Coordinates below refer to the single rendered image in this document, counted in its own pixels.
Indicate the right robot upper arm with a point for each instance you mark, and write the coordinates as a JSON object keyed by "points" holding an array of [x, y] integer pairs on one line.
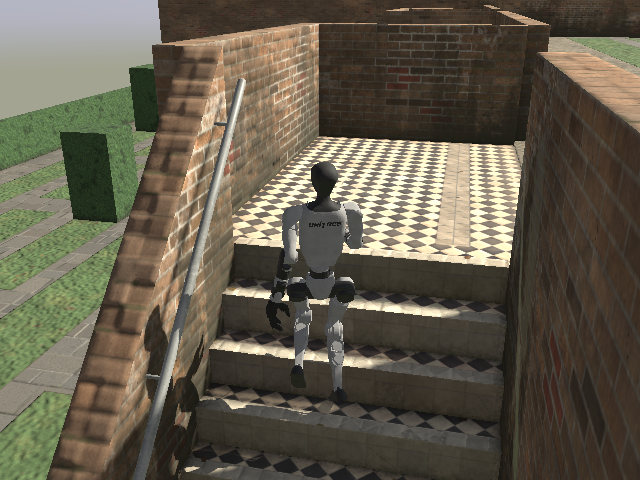
{"points": [[355, 225]]}

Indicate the robot left hand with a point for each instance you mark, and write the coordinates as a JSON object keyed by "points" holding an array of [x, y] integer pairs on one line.
{"points": [[271, 311]]}

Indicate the right robot shin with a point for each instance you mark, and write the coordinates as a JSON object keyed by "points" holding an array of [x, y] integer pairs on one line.
{"points": [[336, 358]]}

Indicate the robot left thigh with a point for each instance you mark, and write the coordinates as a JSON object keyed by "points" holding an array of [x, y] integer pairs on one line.
{"points": [[297, 292]]}

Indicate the right robot forearm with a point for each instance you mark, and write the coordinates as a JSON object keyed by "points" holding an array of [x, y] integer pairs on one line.
{"points": [[347, 233]]}

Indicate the left robot forearm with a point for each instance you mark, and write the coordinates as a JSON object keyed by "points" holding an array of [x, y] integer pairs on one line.
{"points": [[281, 279]]}

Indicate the left robot upper arm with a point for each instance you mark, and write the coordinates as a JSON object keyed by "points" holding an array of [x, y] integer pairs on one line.
{"points": [[289, 234]]}

